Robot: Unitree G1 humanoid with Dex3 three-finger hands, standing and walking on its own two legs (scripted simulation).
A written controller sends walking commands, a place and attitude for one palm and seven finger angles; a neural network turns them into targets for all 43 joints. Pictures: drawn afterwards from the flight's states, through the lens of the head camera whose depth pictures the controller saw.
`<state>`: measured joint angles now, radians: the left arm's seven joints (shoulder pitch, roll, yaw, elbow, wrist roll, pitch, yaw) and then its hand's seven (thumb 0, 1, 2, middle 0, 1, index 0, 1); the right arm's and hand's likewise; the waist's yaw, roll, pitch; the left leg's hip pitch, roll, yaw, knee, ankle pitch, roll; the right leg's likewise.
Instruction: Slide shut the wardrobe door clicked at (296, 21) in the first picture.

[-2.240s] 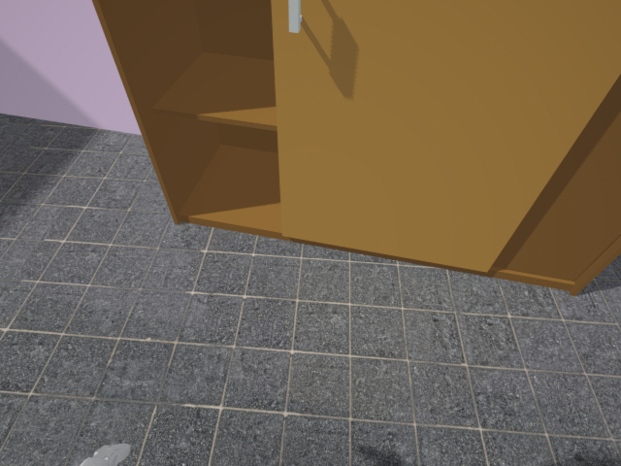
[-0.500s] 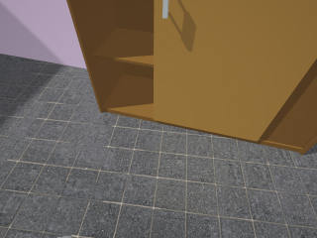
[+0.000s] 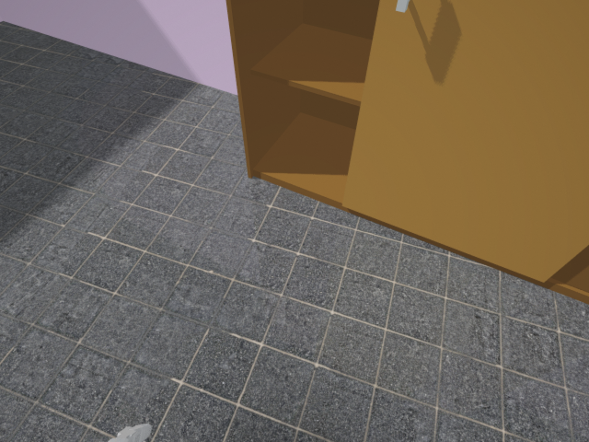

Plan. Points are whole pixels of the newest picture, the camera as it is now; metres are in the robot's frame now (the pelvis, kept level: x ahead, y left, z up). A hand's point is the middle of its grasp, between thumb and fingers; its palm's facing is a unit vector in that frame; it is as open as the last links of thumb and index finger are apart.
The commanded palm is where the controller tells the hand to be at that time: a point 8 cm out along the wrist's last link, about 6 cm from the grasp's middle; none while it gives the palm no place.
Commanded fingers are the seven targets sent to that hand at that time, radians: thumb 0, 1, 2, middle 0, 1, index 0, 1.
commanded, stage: walk to a spot facing it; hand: right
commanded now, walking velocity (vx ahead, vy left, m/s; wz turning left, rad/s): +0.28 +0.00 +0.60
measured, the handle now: out of the picture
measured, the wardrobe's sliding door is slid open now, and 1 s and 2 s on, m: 0.47 0.47 0.47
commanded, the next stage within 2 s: turn to face it in 1.36 s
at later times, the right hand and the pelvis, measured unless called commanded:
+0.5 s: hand (360, 346) +0.30 -0.11 -0.18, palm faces -0.41 +0.90 -0.15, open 7.4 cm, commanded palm none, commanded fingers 0.00 -0.90 -0.90 0.20 0.30 0.20 0.30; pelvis +0.10 +0.01 -0.02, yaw +20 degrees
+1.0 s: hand (349, 295) +0.41 -0.10 -0.19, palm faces -0.41 +0.89 -0.19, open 7.3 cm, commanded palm none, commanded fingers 0.00 -0.90 -0.90 0.20 0.30 0.20 0.30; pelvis +0.30 +0.07 -0.01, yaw +32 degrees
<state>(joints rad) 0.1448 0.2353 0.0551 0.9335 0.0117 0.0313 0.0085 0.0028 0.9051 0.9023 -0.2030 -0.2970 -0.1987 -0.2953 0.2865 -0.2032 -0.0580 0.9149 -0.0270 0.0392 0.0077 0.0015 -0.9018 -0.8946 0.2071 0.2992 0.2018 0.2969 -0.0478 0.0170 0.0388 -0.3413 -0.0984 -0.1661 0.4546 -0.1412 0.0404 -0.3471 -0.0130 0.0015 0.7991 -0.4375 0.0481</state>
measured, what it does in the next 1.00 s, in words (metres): walks ahead, turning left: right foot, then left foot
